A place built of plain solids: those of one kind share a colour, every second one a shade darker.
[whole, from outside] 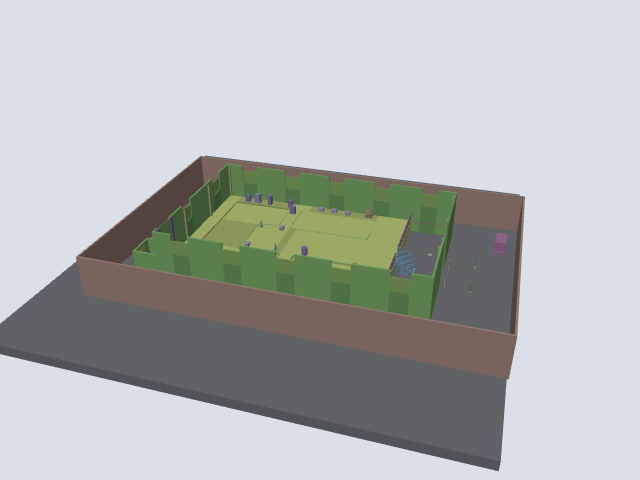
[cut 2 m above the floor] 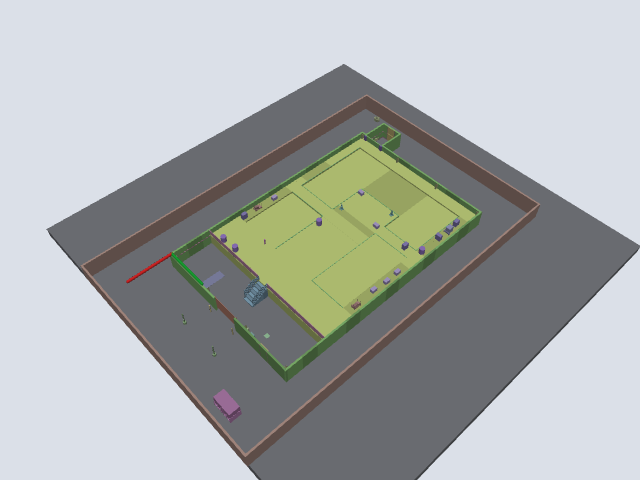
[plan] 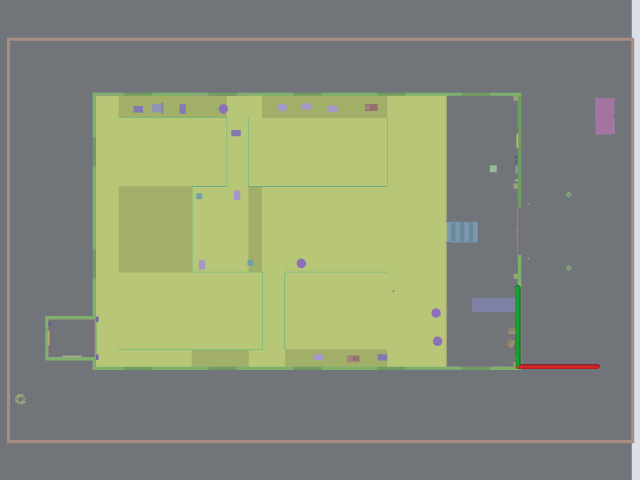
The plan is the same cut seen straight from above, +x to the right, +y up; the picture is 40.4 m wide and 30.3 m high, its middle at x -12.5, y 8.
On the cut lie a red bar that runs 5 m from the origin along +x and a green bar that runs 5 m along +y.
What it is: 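A works' hall with a gallery's end over sunk ground; one tall room; a strip of floor behind the doors, a deck 1.33 m over it that fills the rest, and 3 sunk grounds in the deck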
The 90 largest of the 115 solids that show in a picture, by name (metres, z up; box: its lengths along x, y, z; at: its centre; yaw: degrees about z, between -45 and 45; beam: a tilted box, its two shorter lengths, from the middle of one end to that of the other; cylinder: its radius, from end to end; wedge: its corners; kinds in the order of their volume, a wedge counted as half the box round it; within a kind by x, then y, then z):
{
 "raised_floor_bank_1": {"box": [1.45, 17.1, 1.38], "at": [-25.93, 8.55, 0.64]},
 "raised_floor_bank_2": {"box": [4.6, 1.1, 1.38], "at": [-22.9, 0.55, 0.64]},
 "raised_floor_bank_3": {"box": [4.6, 5.45, 1.22], "at": [-22.9, 8.68, 0.56]},
 "raised_floor_bank_4": {"box": [4.6, 1.4, 1.38], "at": [-22.9, 16.4, 0.64]},
 "raised_floor_bank_5": {"box": [6.8, 4.3, 1.22], "at": [-21.8, 13.55, 0.56]},
 "raised_floor_bank_6": {"box": [9.05, 4.85, 1.22], "at": [-20.68, 3.52, 0.56]},
 "raised_floor_bank_7": {"box": [2.2, 1.1, 1.38], "at": [-19.5, 0.55, 0.64]},
 "raised_floor_bank_8": {"box": [2.2, 5.45, 1.38], "at": [-19.5, 8.68, 0.64]},
 "raised_floor_bank_9": {"box": [2.2, 1.4, 1.38], "at": [-19.5, 16.4, 0.64]},
 "raised_floor_bank_10": {"box": [1.4, 1.1, 1.38], "at": [-17.7, 0.55, 0.64]},
 "raised_floor_bank_11": {"box": [1.4, 11.15, 1.38], "at": [-17.7, 11.53, 0.64]},
 "raised_floor_bank_12": {"box": [0.85, 1.1, 1.38], "at": [-16.57, 0.55, 0.64]},
 "raised_floor_bank_13": {"box": [0.85, 5.45, 1.38], "at": [-16.57, 8.68, 0.64]},
 "raised_floor_bank_14": {"box": [0.85, 1.4, 1.38], "at": [-16.57, 16.4, 0.64]},
 "raised_floor_bank_15": {"box": [1.45, 11.4, 1.38], "at": [-15.43, 5.7, 0.64]},
 "raised_floor_bank_16": {"box": [1.45, 1.4, 1.38], "at": [-15.43, 16.4, 0.64]},
 "raised_floor_bank_17": {"box": [8.75, 4.3, 1.38], "at": [-12.62, 13.55, 0.64]},
 "raised_floor_bank_18": {"box": [6.45, 1.1, 1.38], "at": [-11.47, 0.55, 0.64]},
 "raised_floor_bank_19": {"box": [6.45, 4.85, 1.22], "at": [-11.47, 3.52, 0.56]},
 "raised_floor_bank_20": {"box": [6.45, 5.45, 1.38], "at": [-11.47, 8.68, 0.64]},
 "raised_floor_bank_21": {"box": [6.45, 1.4, 1.38], "at": [-11.47, 16.4, 0.64]},
 "raised_floor_bank_22": {"box": [3.75, 17.1, 1.38], "at": [-6.38, 8.55, 0.64]},
 "yard_bound_1": {"box": [0.2, 25.6, 4.38], "at": [-32.16, 7.97, 2.14]},
 "yard_bound_2": {"box": [39.6, 0.2, 4.38], "at": [-12.46, -4.72, 2.14]},
 "yard_bound_3": {"box": [39.6, 0.2, 4.38], "at": [-12.46, 20.67, 2.14]},
 "yard_bound_4": {"box": [0.2, 25.6, 4.38], "at": [7.24, 7.97, 2.14]},
 "wall_1": {"box": [0.2, 2.8, 2.45], "at": [-29.75, 1.8, 1.18]},
 "wall_2": {"box": [3.2, 0.2, 2.45], "at": [-28.25, 0.5, 1.18]},
 "wall_3": {"box": [3.2, 0.2, 2.45], "at": [-28.25, 3.1, 1.18]},
 "wall_4": {"box": [0.2, 0.8, 5.45], "at": [-26.75, 0.2, 2.67]},
 "wall_5": {"box": [0.2, 2.61, 5.45], "at": [-26.75, 4.3, 2.67]},
 "wall_6": {"box": [0.2, 1.81, 3.3], "at": [-26.75, 6.5, 1.6]},
 "wall_7": {"box": [0.2, 5.26, 5.45], "at": [-26.75, 10.03, 2.67]},
 "wall_8": {"box": [0.2, 1.86, 3.3], "at": [-26.75, 13.57, 1.6]},
 "wall_9": {"box": [0.2, 2.81, 5.45], "at": [-26.75, 15.9, 2.67]},
 "wall_10": {"box": [0.06, 2.52, 5.45], "at": [-26.62, 1.8, 2.67]},
 "wall_11": {"box": [1.96, 0.2, 5.45], "at": [-25.88, -0.1, 2.67]},
 "wall_12": {"box": [1.96, 0.2, 5.45], "at": [-25.88, 17.2, 2.67]},
 "wall_13": {"box": [1.81, 0.2, 3.3], "at": [-24.0, -0.1, 1.6]},
 "wall_14": {"box": [1.81, 0.2, 3.3], "at": [-24.0, 17.2, 1.6]},
 "wall_15": {"box": [3.56, 0.2, 5.45], "at": [-21.32, -0.1, 2.67]},
 "wall_16": {"box": [3.56, 0.2, 5.45], "at": [-21.32, 17.2, 2.67]},
 "wall_17": {"box": [1.81, 0.2, 3.3], "at": [-18.65, -0.1, 1.6]},
 "wall_18": {"box": [1.81, 0.2, 3.3], "at": [-18.65, 17.2, 1.6]},
 "wall_19": {"box": [3.56, 0.2, 5.45], "at": [-15.97, -0.1, 2.67]},
 "wall_20": {"box": [3.56, 0.2, 5.45], "at": [-15.97, 17.2, 2.67]},
 "wall_21": {"box": [1.81, 0.2, 3.3], "at": [-13.3, -0.1, 1.6]},
 "wall_22": {"box": [1.81, 0.2, 3.3], "at": [-13.3, 17.2, 1.6]},
 "wall_23": {"box": [3.51, 0.2, 5.45], "at": [-10.65, -0.1, 2.67]},
 "wall_24": {"box": [3.51, 0.2, 5.45], "at": [-10.65, 17.2, 2.67]},
 "wall_25": {"box": [1.81, 0.2, 3.3], "at": [-8.0, -0.1, 1.6]},
 "wall_26": {"box": [1.81, 0.2, 3.3], "at": [-8.0, 17.2, 1.6]},
 "wall_27": {"box": [3.56, 0.2, 5.45], "at": [-5.33, -0.1, 2.67]},
 "wall_28": {"box": [3.56, 0.2, 5.45], "at": [-5.33, 17.2, 2.67]},
 "wall_29": {"box": [1.81, 0.2, 3.3], "at": [-2.65, -0.1, 1.6]},
 "wall_30": {"box": [1.81, 0.2, 3.3], "at": [-2.65, 17.2, 1.6]},
 "wall_31": {"box": [1.96, 0.2, 5.45], "at": [-0.78, -0.1, 2.67]},
 "wall_32": {"box": [1.96, 0.2, 5.45], "at": [-0.78, 17.2, 2.67]},
 "wall_33": {"box": [0.2, 7.26, 5.45], "at": [0.1, 3.42, 2.67]},
 "wall_34": {"box": [0.2, 7.26, 5.45], "at": [0.1, 13.68, 2.67]},
 "door_landing_1": {"box": [0.59, 1.32, 1.21], "at": [-4.51, 8.5, 0.56]},
 "door_landing_2": {"box": [0.84, 1.32, 1.05], "at": [-4.36, 8.5, 0.47]},
 "door_landing_3": {"box": [0.84, 1.32, 0.88], "at": [-4.08, 8.5, 0.39]},
 "door_landing_4": {"box": [0.84, 1.32, 0.72], "at": [-3.8, 8.5, 0.31]},
 "door_landing_5": {"box": [0.84, 1.32, 0.55], "at": [-3.52, 8.5, 0.22]},
 "door_landing_6": {"box": [0.84, 1.32, 0.38], "at": [-3.24, 8.5, 0.14]},
 "beyond_pallets_1": {"box": [1.13, 2.21, 1.46], "at": [5.47, 15.82, 0.67], "yaw": -0.3},
 "window_pane_1": {"box": [0.1, 1.8, 1.51], "at": [-26.8, 6.5, 3.99]},
 "window_pane_2": {"box": [0.1, 1.85, 1.51], "at": [-26.8, 13.57, 3.99]},
 "window_pane_3": {"box": [1.8, 0.1, 1.51], "at": [-24.0, -0.15, 3.99]},
 "window_pane_4": {"box": [1.8, 0.1, 1.51], "at": [-24.0, 17.25, 3.99]},
 "window_pane_5": {"box": [1.8, 0.1, 1.51], "at": [-18.65, -0.15, 3.99]},
 "window_pane_6": {"box": [1.8, 0.1, 1.51], "at": [-18.65, 17.25, 3.99]},
 "window_pane_7": {"box": [1.8, 0.1, 1.51], "at": [-13.3, -0.15, 3.99]},
 "window_pane_8": {"box": [1.8, 0.1, 1.51], "at": [-13.3, 17.25, 3.99]},
 "window_pane_9": {"box": [1.8, 0.1, 1.51], "at": [-8.0, -0.15, 3.99]},
 "window_pane_10": {"box": [1.8, 0.1, 1.51], "at": [-8.0, 17.25, 3.99]},
 "window_pane_11": {"box": [1.8, 0.1, 1.51], "at": [-2.65, -0.15, 3.99]},
 "window_pane_12": {"box": [1.8, 0.1, 1.51], "at": [-2.65, 17.25, 3.99]},
 "drum_1": {"cylinder": 0.3, "from": [-13.67, 6.52, 1.33], "to": [-13.67, 6.52, 2.2]},
 "drum_2": {"cylinder": 0.3, "from": [-5.17, 3.39, 1.33], "to": [-5.17, 3.39, 2.2]},
 "drum_3": {"cylinder": 0.3, "from": [-5.07, 1.61, 1.33], "to": [-5.07, 1.61, 2.2]},
 "wheelie_bin_1": {"box": [0.55, 0.43, 1.06], "at": [-22.8, 16.32, 1.81]},
 "wheelie_bin_2": {"box": [0.62, 0.51, 1.12], "at": [-22.8, 16.32, 1.84]},
 "deck_rail_railpanel_1": {"box": [0.04, 7.9, 0.94], "at": [-4.55, 3.95, 1.9]},
 "deck_rail_railpanel_2": {"box": [0.04, 8.0, 0.94], "at": [-4.55, 13.1, 1.9]},
 "tote_stack_1": {"box": [0.4, 0.6, 1.08], "at": [-21.18, 16.27, 1.87]},
 "tote_stack_2": {"box": [0.6, 0.4, 1.35], "at": [-8.55, 0.58, 2.0]},
 "sectional_door_1": {"box": [0.042, 3.08, 3.37], "at": [-0.01, 8.55, 2.1]},
 "pier_1": {"box": [0.17, 0.34, 5.45], "at": [-26.57, 3.0, 2.67]}
}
